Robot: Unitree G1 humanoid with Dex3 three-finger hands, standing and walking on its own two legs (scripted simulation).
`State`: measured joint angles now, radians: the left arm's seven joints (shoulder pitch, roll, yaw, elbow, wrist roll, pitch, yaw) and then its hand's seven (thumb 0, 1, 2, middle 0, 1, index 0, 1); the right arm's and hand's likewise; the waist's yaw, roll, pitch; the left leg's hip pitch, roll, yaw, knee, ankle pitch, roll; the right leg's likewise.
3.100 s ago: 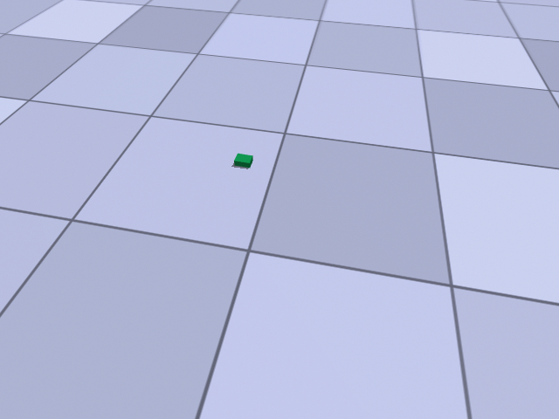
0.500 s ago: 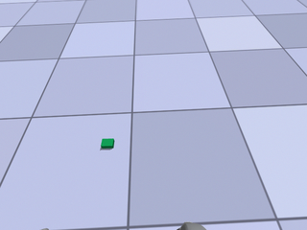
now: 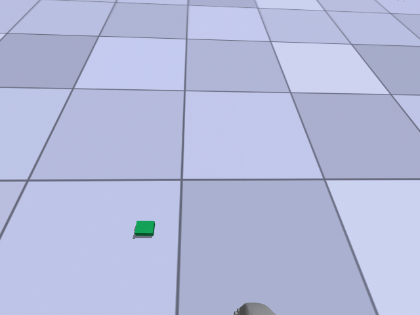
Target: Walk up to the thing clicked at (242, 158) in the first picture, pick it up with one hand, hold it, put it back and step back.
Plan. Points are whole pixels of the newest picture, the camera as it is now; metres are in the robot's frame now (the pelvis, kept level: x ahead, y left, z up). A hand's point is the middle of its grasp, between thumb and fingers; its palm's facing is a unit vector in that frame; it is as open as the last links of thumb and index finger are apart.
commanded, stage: walk up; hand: left
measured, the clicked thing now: (145, 228) +0.62 +0.28 -0.74
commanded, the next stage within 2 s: none
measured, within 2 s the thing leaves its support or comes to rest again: neither
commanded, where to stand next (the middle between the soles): +0.29 +0.01 m, yaw +0 degrees
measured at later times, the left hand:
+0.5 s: hand (70, 288) +0.20 +0.28 -0.11, palm faces -0.02 -0.90 -0.43, open 7.4 cm
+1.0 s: hand (85, 251) +0.29 +0.29 -0.15, palm faces -0.06 -0.92 -0.38, open 7.4 cm
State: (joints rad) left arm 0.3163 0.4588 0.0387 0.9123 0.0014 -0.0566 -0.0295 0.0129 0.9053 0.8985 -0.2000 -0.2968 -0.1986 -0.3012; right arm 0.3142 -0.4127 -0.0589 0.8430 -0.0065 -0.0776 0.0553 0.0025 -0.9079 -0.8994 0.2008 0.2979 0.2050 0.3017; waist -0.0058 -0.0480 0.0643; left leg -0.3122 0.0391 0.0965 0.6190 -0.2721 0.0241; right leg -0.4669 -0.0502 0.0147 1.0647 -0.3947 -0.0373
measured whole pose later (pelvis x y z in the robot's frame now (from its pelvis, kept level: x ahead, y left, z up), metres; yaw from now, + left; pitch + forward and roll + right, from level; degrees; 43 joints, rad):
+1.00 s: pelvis +0.23 +0.02 -0.01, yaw -2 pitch -2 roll +0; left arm 0.23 0.38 0.02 0.99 0.02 -0.02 -0.01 0.01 0.90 0.90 -0.20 -0.30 -0.20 -0.30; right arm 0.20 -0.40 -0.01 0.97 0.01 -0.01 0.01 0.01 -0.91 -0.90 0.20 0.30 0.20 0.30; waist 0.01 0.01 0.07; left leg -0.34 0.04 0.03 0.67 -0.28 0.00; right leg -0.33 -0.04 -0.03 0.69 -0.32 0.01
